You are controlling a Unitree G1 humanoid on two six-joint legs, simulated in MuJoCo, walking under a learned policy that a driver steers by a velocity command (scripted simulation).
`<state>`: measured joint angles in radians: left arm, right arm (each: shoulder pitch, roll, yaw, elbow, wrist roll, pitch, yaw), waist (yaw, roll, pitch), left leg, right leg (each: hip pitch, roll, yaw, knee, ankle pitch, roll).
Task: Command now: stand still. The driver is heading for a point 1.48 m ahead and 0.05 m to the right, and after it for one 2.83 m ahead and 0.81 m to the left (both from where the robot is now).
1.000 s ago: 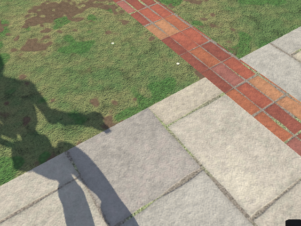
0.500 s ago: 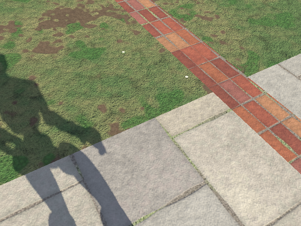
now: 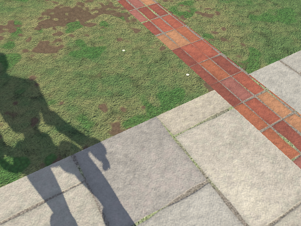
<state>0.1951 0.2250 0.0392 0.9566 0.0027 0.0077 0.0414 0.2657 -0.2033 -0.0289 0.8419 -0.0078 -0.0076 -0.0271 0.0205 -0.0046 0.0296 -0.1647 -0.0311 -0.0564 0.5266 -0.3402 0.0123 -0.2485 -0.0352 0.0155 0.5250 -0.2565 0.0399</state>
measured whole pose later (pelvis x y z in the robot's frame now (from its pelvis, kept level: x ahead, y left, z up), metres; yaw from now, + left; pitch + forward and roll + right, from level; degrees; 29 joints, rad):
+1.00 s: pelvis +0.01 -0.01 +0.00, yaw -1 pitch -1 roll +0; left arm 0.30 0.19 0.03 1.12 -0.02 0.00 0.05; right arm 0.36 -0.18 -0.02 1.07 0.02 -0.02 -0.04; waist 0.00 0.00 0.00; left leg -0.15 -0.02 -0.05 0.52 -0.42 0.04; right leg -0.29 -0.02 0.01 0.63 -0.43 0.00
